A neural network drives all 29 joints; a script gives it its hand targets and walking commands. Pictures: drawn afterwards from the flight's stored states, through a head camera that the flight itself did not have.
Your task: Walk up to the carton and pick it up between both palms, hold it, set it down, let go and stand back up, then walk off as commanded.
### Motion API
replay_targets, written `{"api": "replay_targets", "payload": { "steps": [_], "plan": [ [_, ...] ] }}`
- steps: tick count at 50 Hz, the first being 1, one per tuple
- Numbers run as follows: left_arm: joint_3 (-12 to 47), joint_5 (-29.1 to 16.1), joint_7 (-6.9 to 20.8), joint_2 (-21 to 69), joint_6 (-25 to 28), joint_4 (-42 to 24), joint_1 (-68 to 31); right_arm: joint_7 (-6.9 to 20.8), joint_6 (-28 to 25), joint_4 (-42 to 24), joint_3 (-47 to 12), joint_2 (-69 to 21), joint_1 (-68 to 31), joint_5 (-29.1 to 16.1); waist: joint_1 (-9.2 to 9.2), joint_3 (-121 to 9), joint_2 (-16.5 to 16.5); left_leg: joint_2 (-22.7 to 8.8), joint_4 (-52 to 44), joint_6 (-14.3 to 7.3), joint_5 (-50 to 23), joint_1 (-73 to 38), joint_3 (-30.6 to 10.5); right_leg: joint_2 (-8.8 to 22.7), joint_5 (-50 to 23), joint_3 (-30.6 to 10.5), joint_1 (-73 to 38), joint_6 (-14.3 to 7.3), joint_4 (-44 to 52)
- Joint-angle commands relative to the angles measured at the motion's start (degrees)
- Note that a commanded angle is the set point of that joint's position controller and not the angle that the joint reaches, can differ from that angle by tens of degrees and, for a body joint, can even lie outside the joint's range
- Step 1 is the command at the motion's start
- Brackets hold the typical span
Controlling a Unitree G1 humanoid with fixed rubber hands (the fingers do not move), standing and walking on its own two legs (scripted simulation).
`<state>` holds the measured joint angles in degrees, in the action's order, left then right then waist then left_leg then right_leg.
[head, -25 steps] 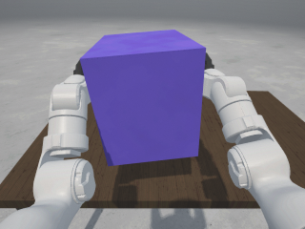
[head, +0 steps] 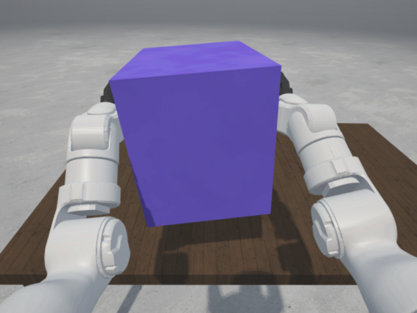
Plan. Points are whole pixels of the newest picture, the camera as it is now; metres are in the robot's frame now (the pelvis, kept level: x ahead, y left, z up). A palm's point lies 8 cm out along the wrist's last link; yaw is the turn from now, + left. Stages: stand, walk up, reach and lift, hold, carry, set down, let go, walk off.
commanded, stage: set down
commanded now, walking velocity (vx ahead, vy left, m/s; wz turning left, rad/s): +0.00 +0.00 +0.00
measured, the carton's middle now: (199, 121) +0.40 -0.01 +0.26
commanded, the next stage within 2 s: none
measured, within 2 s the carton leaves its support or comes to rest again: neither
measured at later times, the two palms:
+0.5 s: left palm (118, 103) +0.41 +0.14 +0.29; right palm (276, 116) +0.39 -0.16 +0.27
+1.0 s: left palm (137, 117) +0.44 +0.12 +0.25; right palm (282, 136) +0.39 -0.18 +0.22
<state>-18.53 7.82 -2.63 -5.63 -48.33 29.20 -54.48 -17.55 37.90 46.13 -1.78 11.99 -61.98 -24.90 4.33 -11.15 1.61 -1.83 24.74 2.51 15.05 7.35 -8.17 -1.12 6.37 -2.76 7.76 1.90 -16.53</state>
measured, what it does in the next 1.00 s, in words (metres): stands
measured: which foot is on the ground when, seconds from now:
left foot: down 0.00-1.00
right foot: down 0.00-1.00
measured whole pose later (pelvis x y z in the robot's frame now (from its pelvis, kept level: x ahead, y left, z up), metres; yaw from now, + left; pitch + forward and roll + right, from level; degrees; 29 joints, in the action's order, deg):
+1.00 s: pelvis +0.03 +0.02 +0.00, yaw +1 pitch -6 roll -2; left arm -14.2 12.3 -1.4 -4.0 -32.7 29.2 -50.3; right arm -13.5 17.6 39.8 3.2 6.8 -46.7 -16.4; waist 10.9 -2.2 -1.2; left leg -0.7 23.0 0.5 17.1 -0.3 -7.3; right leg 0.7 7.9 -1.8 -1.0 3.4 -13.0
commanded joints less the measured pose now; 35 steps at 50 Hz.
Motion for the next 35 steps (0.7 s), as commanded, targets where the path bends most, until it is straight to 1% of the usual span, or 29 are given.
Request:
{"api": "replay_targets", "payload": {
  "steps": [1, 2, 4, 7, 8, 10, 11, 12, 13, 15, 17, 18, 19, 20, 21, 24, 25, 27, 28, 31, 33, 34, 35],
  "plan": [
    [23.69, -12.16, 7.94, 40.40, 5.37, -13.55, -52.26, 8.94, -1.13, -25.72, -10.97, -41.68, -54.91, -9.25, 3.20, -23.25, 3.56, 5.90, -2.82, 2.23, -22.25, -2.02, 5.55, -5.73, -15.34, 2.55, -15.39, -0.43, 0.06],
    [22.90, -11.97, 8.05, 39.48, 5.60, -13.52, -53.47, 8.97, -1.30, -25.03, -10.35, -41.99, -54.65, -8.52, 3.26, -21.97, 2.95, 5.81, -3.13, 2.00, -20.60, -0.91, 5.50, -5.62, -14.41, 2.63, -15.31, -0.30, 0.19],
    [20.69, -10.75, 8.38, 37.94, 6.54, -12.83, -55.54, 9.32, -1.85, -21.63, -8.74, -41.83, -54.18, -6.40, 3.40, -18.61, 2.32, 5.68, -4.53, 1.35, -15.52, 1.08, 5.49, -4.91, -10.65, 2.60, -14.76, -0.27, 0.66],
    [15.86, -8.07, 9.32, 34.53, 9.31, -7.80, -58.43, 10.21, -4.29, -15.62, -5.58, -42.48, -54.37, -2.26, 2.41, -13.41, 0.29, 5.48, -7.27, 0.08, -6.05, 4.13, 5.96, -3.67, -3.45, 2.80, -13.37, 0.17, 1.32],
    [14.43, -7.15, 9.75, 33.52, 10.66, -5.86, -59.71, 10.58, -5.82, -14.61, -4.59, -42.72, -55.11, -0.81, 1.94, -12.72, -0.24, 5.34, -8.04, -0.34, -3.70, 4.62, 6.24, -3.16, -1.62, 2.96, -13.31, 0.29, 1.40],
    [10.32, -4.44, 10.57, 30.62, 13.00, -0.29, -58.94, 11.18, -8.53, -10.48, -1.77, -42.56, -54.01, 2.36, 1.25, -10.39, -1.76, 5.46, -9.18, -1.31, -0.15, 5.26, 6.76, -2.25, 0.80, 3.40, -12.70, 0.63, 1.76],
    [8.42, -3.07, 11.17, 29.59, 14.03, 2.56, -57.44, 11.35, -9.70, -8.77, -0.70, -42.63, -52.61, 3.89, 0.88, -9.85, -3.03, 5.52, -9.67, -1.84, 0.63, 5.43, 7.07, -1.95, 1.53, 3.82, -13.13, 0.78, 1.94],
    [6.82, -1.73, 11.65, 28.53, 14.96, 4.62, -55.82, 11.48, -10.86, -7.25, 0.01, -42.24, -51.33, 5.06, 0.39, -9.45, -3.40, 5.53, -9.89, -2.10, 0.13, 5.24, 7.35, -1.86, 0.89, 4.18, -13.69, 0.82, 1.83],
    [5.37, -0.45, 12.18, 27.89, 15.66, 6.78, -53.64, 11.49, -11.97, -6.11, 0.82, -41.47, -50.52, 6.31, 0.33, -8.95, -4.03, 5.57, -10.13, -2.35, -0.30, 4.56, 7.59, -1.73, 0.31, 4.50, -13.89, 0.96, 2.01],
    [3.79, 1.58, 13.25, 26.76, 16.94, 9.25, -50.28, 11.45, -14.24, -4.72, 1.29, -40.02, -48.26, 7.97, 0.38, -8.26, -5.02, 5.61, -10.03, -2.33, -3.35, 2.54, 8.13, -1.71, -3.02, 5.00, -15.51, 1.24, 2.18],
    [3.62, 2.73, 14.30, 26.51, 17.71, 10.59, -47.37, 11.24, -16.20, -4.50, 0.77, -38.82, -46.59, 8.41, 0.91, -7.75, -5.33, 5.64, -9.89, -2.14, -5.83, 0.56, 8.44, -1.74, -6.56, 5.44, -17.15, 1.57, 2.32],
    [4.10, 3.09, 14.57, 26.86, 17.99, 10.52, -45.86, 11.12, -17.36, -5.44, 0.59, -37.93, -46.01, 8.74, 1.33, -7.96, -4.89, 5.70, -9.46, -1.74, -8.17, -0.56, 8.63, -1.78, -8.85, 5.74, -17.95, 1.56, 2.24],
    [4.70, 3.35, 14.82, 27.40, 18.18, 10.58, -44.49, 10.89, -18.41, -6.60, 0.24, -37.54, -45.90, 8.82, 1.75, -8.01, -5.19, 5.80, -9.09, -1.48, -10.41, -1.72, 8.80, -2.00, -10.79, 6.07, -18.35, 1.66, 2.38],
    [5.64, 3.14, 14.96, 28.25, 18.46, 9.91, -43.63, 10.66, -19.63, -8.97, -0.87, -37.37, -46.59, 8.39, 1.56, -9.02, -4.84, 5.79, -8.49, -1.18, -12.48, -2.81, 9.04, -2.33, -12.19, 6.37, -18.99, 1.70, 2.31],
    [7.14, 2.82, 15.01, 29.31, 18.69, 8.69, -42.93, 10.41, -20.72, -10.59, -1.48, -37.51, -46.37, 8.71, 2.44, -9.55, -4.91, 5.74, -7.89, -0.69, -14.37, -4.20, 9.05, -2.50, -13.66, 6.80, -19.35, 1.62, 2.45],
    [12.64, 0.86, 14.37, 32.78, 19.95, 4.28, -42.91, 10.11, -24.23, -17.73, -4.88, -37.68, -48.47, 8.14, 3.66, -13.59, -3.29, 5.79, -5.92, 0.56, -20.75, -8.08, 8.91, -3.00, -17.77, 7.70, -19.96, 1.60, 2.27],
    [14.88, 0.07, 13.95, 34.25, 20.48, 2.78, -43.26, 10.09, -25.33, -20.05, -5.72, -38.17, -48.92, 8.09, 4.48, -15.56, -2.41, 5.79, -5.31, 0.98, -22.57, -9.34, 8.63, -3.15, -18.82, 8.11, -19.97, 1.51, 2.29],
    [19.91, -2.12, 12.70, 37.28, 21.37, -1.73, -44.64, 10.22, -27.25, -25.30, -7.56, -38.36, -50.22, 7.74, 5.26, -19.63, 0.23, 5.68, -3.65, 2.28, -27.64, -12.71, 8.08, -3.71, -19.99, 8.86, -18.97, 1.28, 2.07],
    [22.41, -3.43, 12.07, 38.62, 21.80, -3.98, -45.57, 10.34, -27.97, -26.79, -8.31, -38.41, -50.17, 7.74, 6.08, -21.44, 1.39, 5.58, -2.75, 2.77, -29.89, -14.53, 7.54, -3.80, -20.00, 9.17, -17.79, 1.20, 1.99],
    [30.34, -7.07, 9.97, 42.63, 23.17, -11.24, -48.11, 10.71, -29.37, -32.35, -10.39, -38.66, -49.53, 6.98, 7.68, -27.83, 6.48, 4.99, 0.26, 4.52, -38.39, -21.47, 5.88, -4.37, -20.31, 9.68, -14.03, 0.52, 1.85],
    [33.43, -8.25, 8.96, 43.85, 23.23, -13.86, -48.29, 10.72, -29.13, -32.32, -10.61, -38.71, -46.65, 6.93, 9.07, -28.23, 8.84, 4.87, 1.22, 5.27, -40.06, -23.20, 5.11, -4.48, -19.95, 9.71, -12.12, 0.15, 1.98],
    [33.89, -8.50, 8.64, 43.91, 22.87, -13.15, -47.24, 10.72, -28.53, -31.87, -10.85, -38.44, -45.41, 6.64, 9.20, -26.85, 9.13, 4.86, 1.21, 5.42, -39.45, -22.78, 4.97, -4.33, -19.35, 9.52, -11.67, -0.02, 2.01],
    [33.68, -8.01, 8.65, 43.54, 22.33, -11.80, -45.43, 10.64, -27.78, -30.54, -11.00, -38.24, -43.64, 6.84, 9.46, -24.30, 8.57, 4.88, 0.73, 5.20, -37.80, -21.44, 4.94, -4.10, -18.62, 9.29, -11.55, -0.07, 2.23]
  ]
}}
